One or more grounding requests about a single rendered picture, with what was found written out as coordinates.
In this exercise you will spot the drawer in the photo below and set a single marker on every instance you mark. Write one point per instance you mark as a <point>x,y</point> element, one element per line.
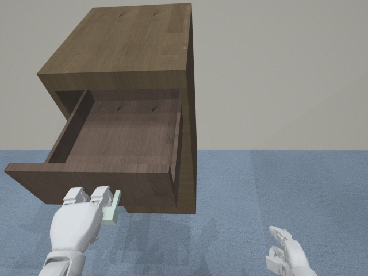
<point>130,140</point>

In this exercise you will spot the robot left forearm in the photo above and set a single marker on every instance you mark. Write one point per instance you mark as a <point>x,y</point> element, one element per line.
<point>63,262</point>

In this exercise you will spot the cabinet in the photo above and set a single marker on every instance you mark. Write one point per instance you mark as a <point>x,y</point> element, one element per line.
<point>133,47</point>

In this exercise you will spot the right robot hand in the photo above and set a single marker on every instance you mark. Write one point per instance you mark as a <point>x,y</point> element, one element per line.
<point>282,261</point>

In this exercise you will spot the left robot hand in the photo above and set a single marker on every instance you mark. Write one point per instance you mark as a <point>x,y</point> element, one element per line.
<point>77,223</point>

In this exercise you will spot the handle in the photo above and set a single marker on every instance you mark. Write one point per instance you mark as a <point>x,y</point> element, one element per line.
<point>110,214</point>

